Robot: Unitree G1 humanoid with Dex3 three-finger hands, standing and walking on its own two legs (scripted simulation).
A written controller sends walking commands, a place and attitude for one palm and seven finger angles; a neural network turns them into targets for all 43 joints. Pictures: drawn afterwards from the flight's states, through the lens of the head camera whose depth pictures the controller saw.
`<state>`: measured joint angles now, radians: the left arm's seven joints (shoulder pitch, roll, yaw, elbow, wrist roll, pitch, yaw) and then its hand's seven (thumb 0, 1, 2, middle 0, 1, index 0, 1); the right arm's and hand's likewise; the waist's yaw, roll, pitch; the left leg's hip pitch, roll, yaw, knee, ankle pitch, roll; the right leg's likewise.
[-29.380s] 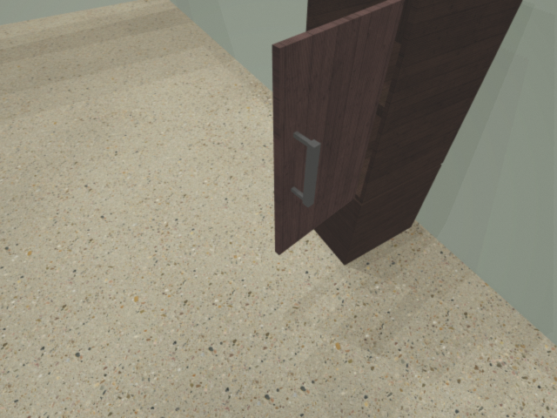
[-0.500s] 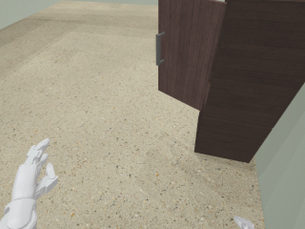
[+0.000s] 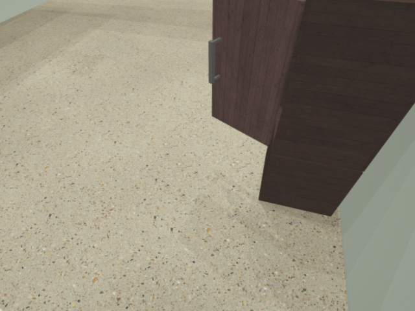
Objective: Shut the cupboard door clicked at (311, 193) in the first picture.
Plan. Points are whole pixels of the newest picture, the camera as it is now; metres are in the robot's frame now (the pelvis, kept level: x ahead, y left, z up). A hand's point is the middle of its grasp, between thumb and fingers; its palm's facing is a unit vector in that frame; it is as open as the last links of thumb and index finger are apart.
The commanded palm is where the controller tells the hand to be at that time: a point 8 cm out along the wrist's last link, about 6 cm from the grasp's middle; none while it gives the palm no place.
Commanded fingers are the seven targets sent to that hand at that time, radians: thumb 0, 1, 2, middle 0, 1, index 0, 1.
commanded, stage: let the arm hang, fingers relaxed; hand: left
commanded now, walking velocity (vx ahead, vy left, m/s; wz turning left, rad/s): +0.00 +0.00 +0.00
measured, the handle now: (215, 61) +1.02 +0.01 -0.03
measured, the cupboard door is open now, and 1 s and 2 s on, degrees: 65 65 65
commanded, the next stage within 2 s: look to check the result in 0.50 s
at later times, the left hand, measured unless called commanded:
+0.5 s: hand out of the picture +0.00 +0.17 -0.18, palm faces +0.03 -0.99 -0.14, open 7.4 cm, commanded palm none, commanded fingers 0.00 0.90 0.90 -0.20 -0.30 -0.20 -0.30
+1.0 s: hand out of the picture +0.03 +0.22 -0.17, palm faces +0.00 -0.97 -0.24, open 7.4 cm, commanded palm none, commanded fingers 0.00 0.90 0.90 -0.20 -0.30 -0.20 -0.30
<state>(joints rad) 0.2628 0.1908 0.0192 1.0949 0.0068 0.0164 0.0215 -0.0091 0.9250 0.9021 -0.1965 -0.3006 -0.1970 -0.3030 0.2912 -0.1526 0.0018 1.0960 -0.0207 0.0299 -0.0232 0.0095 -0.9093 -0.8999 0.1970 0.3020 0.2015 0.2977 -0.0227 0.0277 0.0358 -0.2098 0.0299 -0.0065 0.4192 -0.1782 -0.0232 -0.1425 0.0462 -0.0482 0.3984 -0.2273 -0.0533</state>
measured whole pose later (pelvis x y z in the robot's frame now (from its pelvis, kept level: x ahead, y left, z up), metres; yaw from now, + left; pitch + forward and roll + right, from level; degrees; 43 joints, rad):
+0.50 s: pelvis +0.01 +0.02 +0.00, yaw -1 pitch -2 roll +0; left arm 0.31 0.10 0.01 1.15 0.01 0.00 0.03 0.01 0.91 0.90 -0.20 -0.30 -0.20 -0.30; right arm 0.31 -0.12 0.00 1.13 -0.01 0.00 -0.04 0.01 -0.91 -0.90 0.20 0.30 0.20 0.30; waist -0.01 0.00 0.02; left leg -0.19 0.00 0.02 0.40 -0.19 0.00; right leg -0.13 0.02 -0.02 0.40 -0.24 -0.03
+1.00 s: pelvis +0.02 +0.02 +0.00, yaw -1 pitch -2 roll +0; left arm 0.25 0.20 0.02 1.14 0.01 -0.01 0.02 0.01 0.91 0.90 -0.20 -0.30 -0.20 -0.30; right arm 0.25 -0.20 0.00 1.13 -0.01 0.00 -0.03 0.01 -0.91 -0.90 0.20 0.30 0.20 0.30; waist -0.01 0.01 0.04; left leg -0.15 -0.01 0.03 0.38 -0.19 0.01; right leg -0.10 0.01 -0.02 0.38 -0.24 -0.01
